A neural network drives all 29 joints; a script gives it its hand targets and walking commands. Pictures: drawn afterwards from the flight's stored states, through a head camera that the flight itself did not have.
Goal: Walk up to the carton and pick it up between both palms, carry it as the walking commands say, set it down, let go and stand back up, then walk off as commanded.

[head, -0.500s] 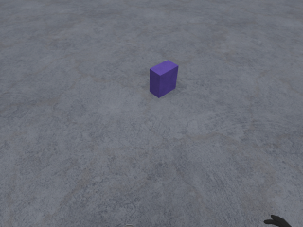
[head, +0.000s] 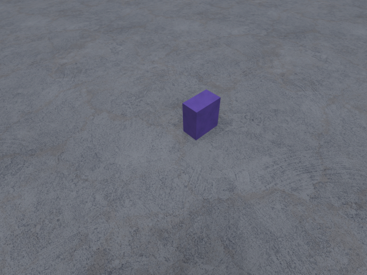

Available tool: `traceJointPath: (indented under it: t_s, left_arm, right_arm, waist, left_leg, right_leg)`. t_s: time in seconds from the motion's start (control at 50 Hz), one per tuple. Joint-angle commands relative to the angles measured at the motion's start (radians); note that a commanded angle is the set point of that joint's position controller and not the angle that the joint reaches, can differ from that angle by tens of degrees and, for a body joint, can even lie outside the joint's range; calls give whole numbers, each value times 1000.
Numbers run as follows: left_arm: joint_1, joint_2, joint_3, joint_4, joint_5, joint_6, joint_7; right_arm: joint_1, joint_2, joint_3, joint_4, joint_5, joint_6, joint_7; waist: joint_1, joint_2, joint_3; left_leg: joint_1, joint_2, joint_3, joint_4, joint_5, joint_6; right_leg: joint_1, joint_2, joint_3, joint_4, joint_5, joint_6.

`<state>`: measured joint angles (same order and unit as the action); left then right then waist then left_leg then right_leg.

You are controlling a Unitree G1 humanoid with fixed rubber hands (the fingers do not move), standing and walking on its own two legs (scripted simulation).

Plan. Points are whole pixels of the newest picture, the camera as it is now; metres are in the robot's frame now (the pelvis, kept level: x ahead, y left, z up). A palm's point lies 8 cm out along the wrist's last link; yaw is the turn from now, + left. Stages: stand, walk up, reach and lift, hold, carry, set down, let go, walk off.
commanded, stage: walk up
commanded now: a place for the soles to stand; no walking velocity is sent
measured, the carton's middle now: (201, 115) +1.32 -0.10 -0.60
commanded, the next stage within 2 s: none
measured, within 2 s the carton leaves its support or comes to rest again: neither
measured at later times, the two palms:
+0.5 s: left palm (85, 207) +0.34 +0.30 -0.09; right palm (339, 257) +0.20 -0.34 -0.10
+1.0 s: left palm (100, 160) +0.51 +0.30 -0.10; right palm (317, 197) +0.35 -0.34 -0.09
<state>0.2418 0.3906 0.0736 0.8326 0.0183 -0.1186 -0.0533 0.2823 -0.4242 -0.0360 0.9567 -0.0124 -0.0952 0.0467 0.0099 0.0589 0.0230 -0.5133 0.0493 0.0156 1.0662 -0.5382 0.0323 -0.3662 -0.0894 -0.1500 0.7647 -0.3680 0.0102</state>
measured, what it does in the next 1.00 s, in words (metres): walks ahead: left foot, then right foot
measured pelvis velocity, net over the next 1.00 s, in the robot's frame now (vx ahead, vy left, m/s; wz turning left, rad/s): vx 0.37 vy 0.00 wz -0.08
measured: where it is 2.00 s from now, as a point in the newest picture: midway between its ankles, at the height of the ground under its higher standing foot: (200, 197)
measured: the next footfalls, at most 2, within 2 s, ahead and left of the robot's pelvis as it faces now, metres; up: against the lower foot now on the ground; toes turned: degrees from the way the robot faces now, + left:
left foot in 0.06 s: +0.16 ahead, +0.12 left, +0.00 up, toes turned +5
right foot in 0.38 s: +0.31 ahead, -0.14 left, +0.00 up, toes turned -10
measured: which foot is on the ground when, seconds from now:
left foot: up 0.00-0.04, down 0.06-0.40, up 0.42-0.60, down 0.62-1.00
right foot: down 0.00-0.08, up 0.10-0.36, down 0.38-0.64, up 0.66-0.98, down 1.00-1.00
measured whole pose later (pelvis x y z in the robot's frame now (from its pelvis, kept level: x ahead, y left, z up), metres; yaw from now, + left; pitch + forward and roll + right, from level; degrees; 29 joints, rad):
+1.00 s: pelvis +0.37 +0.00 +0.00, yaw -5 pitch -2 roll +1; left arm 0.16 0.42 0.08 0.91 0.01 -0.05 -0.09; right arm 0.34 -0.45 -0.05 0.94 -0.01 -0.12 0.01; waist -0.04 -0.04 0.08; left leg -0.22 0.09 0.16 0.79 -0.52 -0.01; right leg -0.51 -0.10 -0.05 0.75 -0.26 -0.03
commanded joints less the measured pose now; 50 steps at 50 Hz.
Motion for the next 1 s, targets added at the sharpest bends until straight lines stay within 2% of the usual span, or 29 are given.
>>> traceJointPath:
  t_s: [0.0, 0.02, 0.04, 0.06, 0.08, 0.1, 0.12, 0.14, 0.2, 0.24, 0.3, 0.34, 0.36, 0.38, 0.4, 0.44, 0.48, 0.56, 0.58, 0.6, 0.62, 0.64, 0.66, 0.7, 0.78, 0.9, 0.94, 0.96, 0.98]
  left_arm:
    - [-64, 346, 77, -79, -5, 3, 11]
    - [-130, 308, 61, -93, -5, 14, 7]
    - [-122, 217, 33, -112, 4, 25, 7]
    - [-179, 139, 10, -154, -13, 25, 15]
    - [-223, 247, 36, -150, -4, 34, 25]
    - [-192, 333, 48, -120, -2, 32, 22]
    - [-155, 319, 40, -97, -15, 25, 13]
    - [-134, 296, 42, -77, -15, 17, 15]
    - [-118, 264, 42, -50, -12, 9, 11]
    - [-159, 243, 37, -64, -10, 10, -2]
    - [-59, 241, 46, -30, -18, 14, -16]
    - [73, 251, 67, 3, -9, 8, -10]
    - [207, 330, 102, 43, 0, 1, 5]
    - [237, 420, 127, 10, -4, -2, 21]
    - [189, 435, 118, -13, -19, 5, 24]
    - [99, 361, 96, -46, -22, 5, 30]
    - [4, 345, 95, -70, -11, 9, 33]
    - [-84, 360, 87, -81, 6, 17, 14]
    - [-125, 344, 79, -95, 2, 24, 8]
    - [-139, 274, 54, -89, 7, 31, 5]
    - [-164, 185, 27, -117, 1, 39, 7]
    - [-261, 172, 23, -155, -6, 51, 13]
    - [-277, 301, 50, -128, 7, 53, 19]
    - [-198, 274, 41, -73, -17, 38, 10]
    - [-157, 265, 50, -22, -4, 33, 3]
    - [-128, 231, 56, -16, -16, 44, -30]
    - [-81, 217, 55, -1, -9, 40, -25]
    - [9, 230, 68, 15, -7, 34, -15]
    - [132, 307, 98, 44, -6, 26, 0]
  right_arm:
    - [43, -232, -82, -79, 12, -53, 2]
    - [176, -222, -96, -24, 6, -50, 0]
    - [319, -279, -128, 25, 2, -50, -14]
    - [358, -397, -151, 2, -22, -49, -36]
    - [182, -411, -145, -76, -6, -52, -47]
    - [108, -404, -138, -101, 22, -54, -47]
    - [89, -370, -131, -110, 16, -55, -49]
    - [74, -333, -121, -110, 0, -53, -52]
    - [89, -325, -117, -107, -7, -59, -51]
    - [67, -344, -118, -107, -10, -60, -49]
    - [-26, -326, -98, -135, -2, -54, -38]
    - [-96, -275, -81, -157, 6, -43, -30]
    - [-71, -204, -60, -167, 17, -40, -23]
    - [-37, -133, -32, -184, 25, -46, -20]
    - [-80, -242, -57, -183, 23, -39, -29]
    - [-74, -278, -69, -135, 10, -40, -33]
    - [-16, -253, -67, -103, 15, -46, -31]
    - [60, -237, -84, -60, 7, -40, -6]
    - [149, -231, -89, -31, 7, -43, -10]
    - [262, -251, -107, 13, -2, -48, -16]
    - [375, -342, -142, 33, -19, -48, -32]
    - [282, -436, -150, -34, -26, -51, -48]
    - [131, -432, -148, -80, -2, -54, -56]
    - [94, -351, -129, -91, -9, -59, -64]
    - [73, -338, -119, -87, -8, -64, -62]
    - [27, -322, -105, -99, -2, -54, -48]
    - [-4, -300, -89, -101, 6, -42, -43]
    - [-18, -280, -82, -117, 16, -42, -40]
    - [0, -216, -67, -128, 22, -42, -36]
  waist:
    - [-40, -282, -59]
    - [-119, -204, -98]
    - [-194, 57, -140]
    - [-229, 361, -85]
    - [-190, 120, -29]
    - [-139, -35, 18]
    - [-113, -61, 20]
    - [-94, -45, 22]
    - [-69, -7, 38]
    - [-71, 36, 73]
    - [-13, 118, 10]
    - [81, 42, -64]
    - [157, -205, -156]
    - [162, -430, -202]
    - [142, -277, -192]
    - [98, -101, -112]
    - [45, -181, -80]
    - [-9, -251, -10]
    - [-63, -224, -37]
    - [-128, -74, -85]
    - [-201, 218, -104]
    - [-199, 299, 27]
    - [-160, 36, 72]
    - [-103, -41, 76]
    - [-66, 38, 111]
    - [-42, 146, 47]
    - [-3, 92, 24]
    - [62, 20, -34]
    - [125, -200, -130]
  left_leg:
    - [105, 20, -6, -323, 101, 5]
    - [313, -32, 76, -422, 270, -16]
    - [563, -11, -36, -534, 155, -9]
    - [602, 235, -612, -793, -256, 97]
    - [494, 345, -845, -921, -410, 182]
    - [459, 380, -790, -835, -296, 230]
    - [459, 371, -686, -772, -160, 247]
    - [449, 349, -619, -730, -24, 285]
    - [391, 345, -441, -681, 355, 282]
    - [291, 343, -375, -693, 446, 288]
    - [187, 257, -189, -630, 451, 211]
    - [-7, 179, -66, -417, 469, 141]
    - [-121, 69, 41, -63, 507, 80]
    - [-309, -48, 102, 201, 121, 6]
    - [-387, -28, -19, 237, 14, 9]
    - [-371, 35, -76, 243, 65, -2]
    - [-255, 78, -83, 38, 15, -8]
    - [31, 52, 19, -214, 62, 6]
    - [194, 15, 68, -329, 169, 7]
    - [417, -16, 42, -382, 180, 12]
    - [551, 145, -292, -613, -185, 76]
    - [458, 363, -794, -942, -583, 180]
    - [385, 395, -810, -916, -495, 208]
    - [420, 348, -626, -785, -185, 205]
    - [275, 352, -411, -743, 90, 252]
    - [202, 252, -159, -675, 360, 182]
    - [124, 216, -66, -563, 457, 157]
    - [81, 201, -36, -415, 602, 128]
    - [-4, 98, 52, -61, 651, 67]
  right_leg:
    - [0, -262, 263, -281, 28, -246]
    - [-151, -177, 143, -144, -146, -195]
    - [-356, -64, 40, 192, -274, -133]
    - [-635, 67, 63, 509, -257, -89]
    - [-648, 43, 230, 547, -147, -73]
    - [-599, -41, 272, 517, -86, -54]
    - [-582, -66, 247, 466, -28, -47]
    - [-562, -68, 231, 437, -72, -38]
    - [-461, -85, 220, 349, -114, -22]
    - [-382, -96, 197, 245, -48, -20]
    - [-129, -26, 108, 62, 53, -40]
    - [244, 66, 54, -107, 124, -74]
    - [474, 15, 197, -222, 10, -98]
    - [543, -288, 677, -414, -211, -207]
    - [555, -358, 829, -452, -320, -303]
    - [461, -331, 690, -401, -133, -334]
    - [254, -313, 508, -362, -76, -302]
    - [-60, -280, 370, -391, -255, -272]
    - [-155, -222, 284, -302, -272, -240]
    - [-314, -151, 194, -82, -317, -178]
    - [-556, 7, 35, 298, -376, -107]
    - [-719, 74, 127, 515, -212, -66]
    - [-647, 3, 277, 504, -104, -43]
    - [-619, -51, 253, 436, 4, -39]
    - [-463, -80, 198, 348, -23, -17]
    - [-157, -21, 98, 40, 76, -39]
    - [28, 51, 17, -72, 85, -53]
    - [195, 89, 17, -121, 126, -76]
    - [399, 16, 171, -233, 18, -121]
